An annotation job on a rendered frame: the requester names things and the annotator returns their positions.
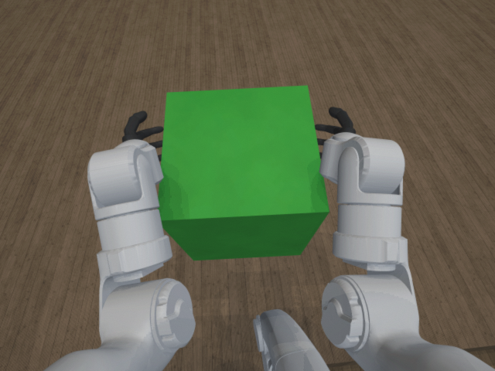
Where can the right robot upper arm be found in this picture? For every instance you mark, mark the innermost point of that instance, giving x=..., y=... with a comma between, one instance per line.
x=375, y=319

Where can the right robot forearm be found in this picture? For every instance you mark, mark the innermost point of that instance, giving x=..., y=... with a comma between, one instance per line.
x=369, y=177

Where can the left robot upper arm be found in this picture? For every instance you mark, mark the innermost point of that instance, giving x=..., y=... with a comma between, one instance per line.
x=142, y=326

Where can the carton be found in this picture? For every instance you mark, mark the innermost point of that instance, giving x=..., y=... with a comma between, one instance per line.
x=241, y=172

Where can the robot right thigh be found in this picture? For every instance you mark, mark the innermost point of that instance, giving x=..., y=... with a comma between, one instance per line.
x=289, y=347

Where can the right robot hand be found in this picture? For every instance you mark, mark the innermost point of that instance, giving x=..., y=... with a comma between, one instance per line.
x=343, y=119

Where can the left robot forearm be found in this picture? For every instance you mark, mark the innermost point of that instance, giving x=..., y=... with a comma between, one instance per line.
x=124, y=198

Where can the left robot hand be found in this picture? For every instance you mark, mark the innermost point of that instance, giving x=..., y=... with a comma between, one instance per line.
x=132, y=126

